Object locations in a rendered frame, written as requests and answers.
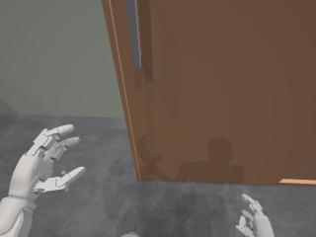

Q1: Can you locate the handle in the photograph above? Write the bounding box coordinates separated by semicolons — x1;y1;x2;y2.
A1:
125;0;141;69

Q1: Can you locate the wardrobe door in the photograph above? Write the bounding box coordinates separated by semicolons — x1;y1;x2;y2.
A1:
284;149;316;181
111;0;316;185

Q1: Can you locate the robot left hand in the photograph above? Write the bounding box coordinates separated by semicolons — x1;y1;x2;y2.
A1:
8;124;86;202

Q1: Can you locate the robot right hand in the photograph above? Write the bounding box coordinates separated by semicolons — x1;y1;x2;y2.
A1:
236;194;275;237

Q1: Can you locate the left robot forearm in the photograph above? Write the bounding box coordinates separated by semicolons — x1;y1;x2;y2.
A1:
0;197;37;237

